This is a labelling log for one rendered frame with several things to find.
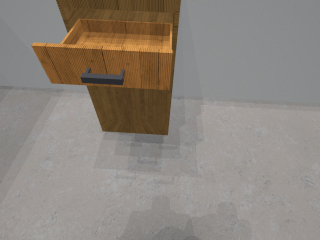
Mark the cabinet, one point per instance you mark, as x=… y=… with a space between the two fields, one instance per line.
x=123 y=109

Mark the handle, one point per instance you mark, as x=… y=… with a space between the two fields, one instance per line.
x=108 y=79

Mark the drawer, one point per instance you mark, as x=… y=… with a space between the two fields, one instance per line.
x=142 y=49

